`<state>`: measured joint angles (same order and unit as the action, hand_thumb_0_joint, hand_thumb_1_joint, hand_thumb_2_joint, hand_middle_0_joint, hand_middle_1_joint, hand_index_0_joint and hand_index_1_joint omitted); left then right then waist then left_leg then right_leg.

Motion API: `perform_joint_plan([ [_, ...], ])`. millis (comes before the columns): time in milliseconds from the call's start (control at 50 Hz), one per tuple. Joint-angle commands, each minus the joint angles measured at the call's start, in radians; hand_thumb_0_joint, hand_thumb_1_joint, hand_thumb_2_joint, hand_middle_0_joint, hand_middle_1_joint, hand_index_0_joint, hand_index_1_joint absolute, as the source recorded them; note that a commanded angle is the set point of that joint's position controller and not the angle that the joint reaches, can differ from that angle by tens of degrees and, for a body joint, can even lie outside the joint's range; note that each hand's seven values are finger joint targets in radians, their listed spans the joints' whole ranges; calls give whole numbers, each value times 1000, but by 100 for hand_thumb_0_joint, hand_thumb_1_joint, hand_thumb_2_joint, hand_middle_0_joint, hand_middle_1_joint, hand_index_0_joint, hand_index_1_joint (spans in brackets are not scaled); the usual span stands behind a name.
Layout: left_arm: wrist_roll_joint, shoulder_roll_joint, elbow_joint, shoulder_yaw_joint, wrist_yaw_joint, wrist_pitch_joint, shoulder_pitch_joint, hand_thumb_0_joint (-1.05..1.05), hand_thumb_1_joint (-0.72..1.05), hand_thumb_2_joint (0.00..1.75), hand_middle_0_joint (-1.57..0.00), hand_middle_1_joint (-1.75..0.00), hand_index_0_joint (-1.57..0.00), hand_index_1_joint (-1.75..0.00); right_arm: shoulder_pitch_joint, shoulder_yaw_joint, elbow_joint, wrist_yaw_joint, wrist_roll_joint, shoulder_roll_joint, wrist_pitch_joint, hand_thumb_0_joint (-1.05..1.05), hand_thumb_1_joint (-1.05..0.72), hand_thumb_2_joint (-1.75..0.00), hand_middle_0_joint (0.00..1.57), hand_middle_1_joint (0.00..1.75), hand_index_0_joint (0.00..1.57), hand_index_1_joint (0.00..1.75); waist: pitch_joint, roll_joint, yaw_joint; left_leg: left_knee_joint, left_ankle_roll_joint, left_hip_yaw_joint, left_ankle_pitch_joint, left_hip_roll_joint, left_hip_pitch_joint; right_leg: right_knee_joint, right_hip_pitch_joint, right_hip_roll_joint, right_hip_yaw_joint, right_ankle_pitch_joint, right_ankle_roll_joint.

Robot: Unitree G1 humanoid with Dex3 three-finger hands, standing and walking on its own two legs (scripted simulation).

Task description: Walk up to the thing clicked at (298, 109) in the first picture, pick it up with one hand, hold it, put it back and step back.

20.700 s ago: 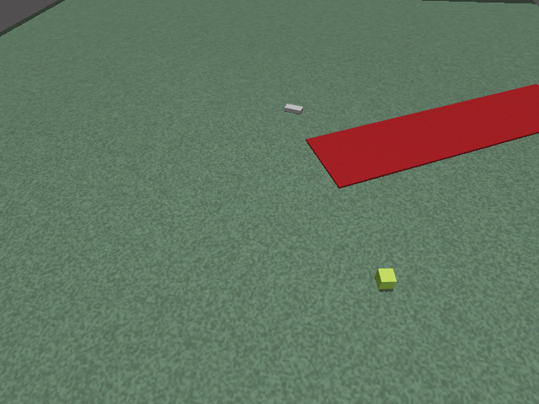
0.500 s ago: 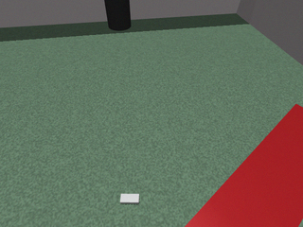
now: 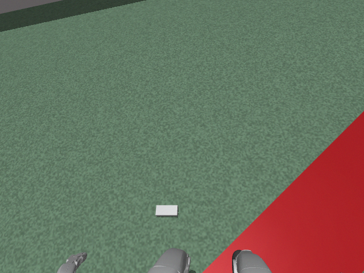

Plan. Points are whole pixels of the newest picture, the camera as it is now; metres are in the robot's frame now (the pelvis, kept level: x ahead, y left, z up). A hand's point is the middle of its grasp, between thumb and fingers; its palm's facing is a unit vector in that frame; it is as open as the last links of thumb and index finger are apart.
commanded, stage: walk up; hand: left
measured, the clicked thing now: (167, 210) +0.45 +0.21 -0.75
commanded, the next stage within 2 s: none
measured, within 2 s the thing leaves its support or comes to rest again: neither
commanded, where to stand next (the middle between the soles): +0.05 +0.01 m, yaw -4 degrees
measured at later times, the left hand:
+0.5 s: hand out of the picture -0.05 +0.29 -0.17, palm faces -0.06 -0.94 -0.33, open 7.4 cm
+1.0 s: hand out of the picture +0.08 +0.28 -0.15, palm faces -0.05 -0.91 -0.41, open 7.4 cm
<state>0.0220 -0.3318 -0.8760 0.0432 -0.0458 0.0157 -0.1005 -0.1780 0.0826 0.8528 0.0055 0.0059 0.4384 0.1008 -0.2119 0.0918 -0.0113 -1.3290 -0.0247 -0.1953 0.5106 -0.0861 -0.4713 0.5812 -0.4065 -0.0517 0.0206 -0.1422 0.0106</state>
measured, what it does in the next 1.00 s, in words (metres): steps on the spot: left foot, then right foot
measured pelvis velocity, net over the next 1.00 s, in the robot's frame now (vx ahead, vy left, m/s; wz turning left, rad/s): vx -0.01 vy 0.01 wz -0.07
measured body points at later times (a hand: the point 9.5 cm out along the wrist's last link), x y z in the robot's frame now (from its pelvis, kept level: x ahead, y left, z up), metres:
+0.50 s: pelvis -0.05 +0.00 +0.00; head -0.05 +0.04 +0.44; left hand -0.04 +0.34 -0.14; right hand +0.02 -0.33 -0.08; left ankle -0.06 +0.16 -0.73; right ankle -0.09 -0.12 -0.70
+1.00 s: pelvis -0.01 +0.01 -0.01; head +0.03 +0.01 +0.44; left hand +0.08 +0.33 -0.12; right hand +0.04 -0.30 -0.13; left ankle +0.08 +0.10 -0.73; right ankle -0.07 -0.13 -0.72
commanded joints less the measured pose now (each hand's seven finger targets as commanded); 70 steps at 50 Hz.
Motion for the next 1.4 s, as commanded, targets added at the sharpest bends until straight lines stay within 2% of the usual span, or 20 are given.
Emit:
perform_joint_plan([
  [0, 23, -273, 108, 83, -26, -16, -9, 0, 90, 90, -20, -30, -20, -30, -112, 35, -29, -23, -11, 146, -5, 0, -90, -90, 20, 30, 20, 30, 299, -296, 27, 155, -19, 19, 7, 46, 0, -123, 244, -217, -167, 226, -241],
  [140, -3, -262, 118, 72, 13, 55, -11, 0, 90, 90, -20, -30, -20, -30, -167, 49, 47, -24, 41, 178, -65, 0, -90, -90, 20, 30, 20, 30, 251, -244, 3, 849, 31, 117, -228, 89, 340, 140, -74, -117, -156, -85, -119],
  [160, -14, -200, 122, 57, 11, 57, -22, 0, 90, 90, -20, -30, -20, -30, -110, 62, 20, -20, 58, 269, -65, 0, -90, -90, 20, 30, 20, 30, 185, 113, 11, 961, 110, -241, -222, 322, 277, 371, -270, 60, -65, -368, -62],
  [200, -2, -275, 108, 87, -13, 53, 35, 0, 90, 90, -20, -30, -20, -30, 38, 75, -47, -12, 33, 370, -70, 0, -90, -90, 20, 30, 20, 30, 125, 251, -31, 1093, 335, -416, -230, 535, -114, 686, -54, 128, -180, -520, -39],
  [260, -14, -282, 52, 98, 33, 59, -88, 0, 90, 90, -20, -30, -20, -30, 149, 48, -57, -42, 46, 244, -111, 0, -90, -90, 20, 30, 20, 30, 120, 50, 82, 961, 186, -60, -166, 297, 34, 780, -135, 158, -265, -230, -48],
  [300, 12, -303, 62, 110, 70, 51, -159, 0, 90, 90, -20, -30, -20, -30, -17, 68, -14, -43, 35, 262, -149, 0, -90, -90, 20, 30, 20, 30, 246, 91, 66, 971, 145, -109, 69, 275, 398, 668, -256, 135, -191, -179, -52],
  [440, 12, -289, 98, 87, 99, -34, -47, 0, 90, 90, -20, -30, -20, -30, -142, 70, -51, -7, 44, 263, -157, 0, -90, -90, 20, 30, 20, 30, 118, 150, -63, 994, 264, -109, -88, 388, 464, 184, -170, 44, -79, -463, -20],
  [520, -3, -257, -40, 99, 87, -64, -428, 0, 90, 90, -20, -30, -20, -30, 26, 50, -118, 6, 35, 223, -137, 0, -90, -90, 20, 30, 20, 30, 152, 87, 143, 676, 185, 112, -223, 269, 177, -198, 310, 80, 24, -206, -62],
  [580, 24, -457, -4, 126, 59, -86, -433, 0, 90, 90, -20, -30, -20, -30, 79, 25, -183, -7, 5, 150, -123, 0, -90, -90, 20, 30, 20, 30, 33, -229, 138, 142, 51, 11, 53, 32, -273, -470, 294, -358, -863, -467, -143],
  [680, -10, -313, 53, 106, 43, -100, -244, 0, 90, 90, -20, -30, -20, -30, -136, 24, -62, 0, -33, 163, -135, 0, -90, -90, 20, 30, 20, 30, 93, -232, -5, 267, 36, 38, -234, 53, -111, -307, 397, -69, -190, 312, -40],
  [780, 12, -314, 135, 102, 48, -96, -188, 0, 90, 90, -20, -30, -20, -30, -91, 44, -88, 33, 1, 184, -108, 0, -90, -90, 20, 30, 20, 30, 91, -257, 22, 513, 2, 76, -216, 116, 49, -356, 197, -137, -149, -331, -181],
  [860, -26, -274, 100, 64, 12, -62, -229, 0, 90, 90, -20, -30, -20, -30, -27, -10, -78, -4, 4, 91, -112, 0, -90, -90, 20, 30, 20, 30, 97, -252, 72, 623, 47, 180, -298, 86, 66, -73, 292, -171, -140, 729, -116],
  [920, -43, -265, 139, 55, 10, -26, -124, 0, 90, 90, -20, -30, -20, -30, -96, 18, -46, -8, 4, 150, -96, 0, -90, -90, 20, 30, 20, 30, 154, -213, -4, 843, 69, 135, -536, 108, 292, 50, 165, -88, -55, 368, -83],
  [940, -53, -253, 139, 55, 6, -22, -141, 0, 90, 90, -20, -30, -20, -30, -102, 34, -57, -15, 13, 205, -101, 0, -90, -90, 20, 30, 20, 30, 197, -37, -14, 883, 116, 4, -913, 215, 292, 232, 185, 10, -3, 233, -35],
  [980, -63, -218, 111, 51, -10, 0, -244, 0, 90, 90, -20, -30, -20, -30, -66, 34, -79, -20, 10, 225, -108, 0, -90, -90, 20, 30, 20, 30, 270, 81, 33, 878, 262, -195, -1197, 375, 384, 504, 75, 155, -73, -517, -32],
  [1160, -25, -252, 42, 56, 4, 0, -220, 0, 90, 90, -20, -30, -20, -30, 12, 39, -131, -8, 30, 162, -81, 0, -90, -90, 20, 30, 20, 30, 319, 97, -8, 962, 239, -83, -134, 278, 330, 366, 26, 88, -71, -400, -21],
  [1260, 19, -232, -22, 85, 34, -8, -321, 0, 90, 90, -20, -30, -20, -30, 5, 46, -114, -9, 31, 206, -80, 0, -90, -90, 20, 30, 20, 30, 282, 27, 46, 943, 174, -85, 5, 297, 121, -125, 314, 88, 2, -315, -76],
  [1280, 35, -259, -19, 99, 36, -8, -311, 0, 90, 90, -20, -30, -20, -30, -21, 38, -99, -17, 23, 180, -79, 0, -90, -90, 20, 30, 20, 30, 233, -46, 45, 886, 102, -23, -10, 227, 23, -213, 372, 76, -54, -305, -106],
  [1320, 51, -347, 85, 120, 50, 9, -133, 0, 90, 90, -20, -30, -20, -30, 46, 25, -95, -47, 8, 142, -99, 0, -90, -90, 20, 30, 20, 30, 64, -330, 90, 444, 12, 178, 46, 7, -99, -383, 47, -281, -519, -568, -290],
  [1380, 43, -235, 127, 80, 56, -1, -4, 0, 90, 90, -20, -30, -20, -30, -24, 25, -32, -54, -13, 160, -136, 0, -90, -90, 20, 30, 20, 30, 9, -211, 8, 394, 30, 154, -22, 21, 56, -220, 38, -164, -272, 226, -259],
])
